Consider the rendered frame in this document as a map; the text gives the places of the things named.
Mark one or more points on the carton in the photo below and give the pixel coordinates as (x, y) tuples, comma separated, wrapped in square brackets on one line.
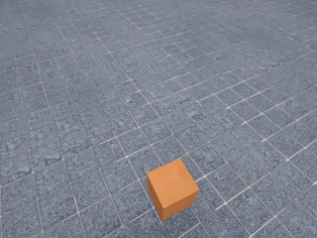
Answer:
[(171, 188)]

